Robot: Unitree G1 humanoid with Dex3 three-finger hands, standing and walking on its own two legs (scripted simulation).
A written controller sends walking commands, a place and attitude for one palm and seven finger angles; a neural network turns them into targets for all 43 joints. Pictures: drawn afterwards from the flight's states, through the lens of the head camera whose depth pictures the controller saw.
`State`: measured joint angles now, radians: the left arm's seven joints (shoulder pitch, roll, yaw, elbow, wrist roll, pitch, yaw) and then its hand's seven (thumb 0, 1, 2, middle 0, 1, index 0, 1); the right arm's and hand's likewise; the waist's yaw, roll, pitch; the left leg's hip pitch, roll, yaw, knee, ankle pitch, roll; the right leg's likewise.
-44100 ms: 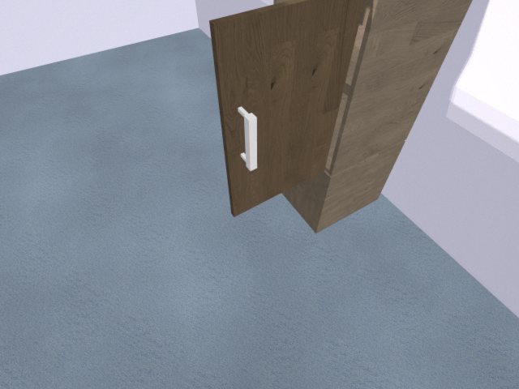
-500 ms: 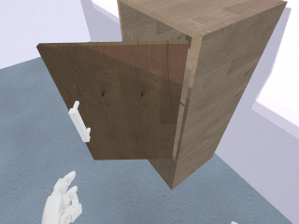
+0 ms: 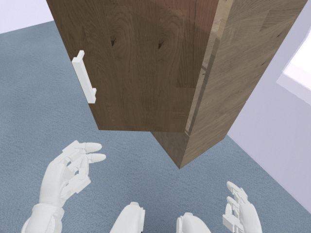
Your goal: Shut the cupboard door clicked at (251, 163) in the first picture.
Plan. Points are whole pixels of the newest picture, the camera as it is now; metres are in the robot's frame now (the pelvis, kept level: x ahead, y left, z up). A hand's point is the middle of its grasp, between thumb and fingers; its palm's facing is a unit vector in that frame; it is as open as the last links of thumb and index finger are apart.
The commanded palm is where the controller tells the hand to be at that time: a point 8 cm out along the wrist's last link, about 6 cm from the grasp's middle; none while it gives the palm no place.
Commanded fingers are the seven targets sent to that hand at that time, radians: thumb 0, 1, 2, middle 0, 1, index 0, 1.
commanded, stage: raise the hand and make a fist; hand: left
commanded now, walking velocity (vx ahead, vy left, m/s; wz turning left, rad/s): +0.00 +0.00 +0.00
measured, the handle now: (86, 78) +0.51 +0.26 +0.09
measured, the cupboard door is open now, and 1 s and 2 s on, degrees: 54 54 54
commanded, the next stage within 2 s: bring the fist close to the handle in 1.26 s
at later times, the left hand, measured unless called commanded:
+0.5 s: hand (74, 162) +0.25 +0.21 +0.08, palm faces +0.07 -1.00 -0.03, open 3.2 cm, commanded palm +0.23 +0.26 +0.08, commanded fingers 0.00 0.90 0.90 -1.26 -1.46 -1.26 -1.46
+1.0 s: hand (79, 154) +0.26 +0.20 +0.09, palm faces +0.04 -1.00 -0.04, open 3.1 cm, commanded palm +0.24 +0.25 +0.09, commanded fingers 0.00 0.90 0.90 -1.30 -1.50 -1.30 -1.50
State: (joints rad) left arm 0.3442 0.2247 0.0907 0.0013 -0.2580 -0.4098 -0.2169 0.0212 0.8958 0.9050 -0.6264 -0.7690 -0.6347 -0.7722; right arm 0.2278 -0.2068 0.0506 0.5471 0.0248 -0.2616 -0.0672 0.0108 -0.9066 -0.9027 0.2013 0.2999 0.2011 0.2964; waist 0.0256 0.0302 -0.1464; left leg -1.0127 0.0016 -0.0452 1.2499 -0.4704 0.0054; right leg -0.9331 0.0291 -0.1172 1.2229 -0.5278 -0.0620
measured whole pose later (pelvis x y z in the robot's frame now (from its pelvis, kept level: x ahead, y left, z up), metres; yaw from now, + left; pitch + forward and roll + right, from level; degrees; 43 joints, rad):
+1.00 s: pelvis +0.04 +0.01 +0.03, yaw -1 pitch +13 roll -2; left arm 0.37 0.23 0.13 -0.04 -0.27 -0.35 -0.18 0.02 0.90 0.90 -1.29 -1.50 -1.30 -1.50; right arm 0.28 -0.25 0.02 0.50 0.02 -0.15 -0.05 0.01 -0.91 -0.90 0.20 0.30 0.20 0.30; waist 0.01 0.04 -0.16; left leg -0.86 0.00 -0.01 1.12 -0.48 0.03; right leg -0.79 0.03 -0.08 1.09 -0.52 -0.04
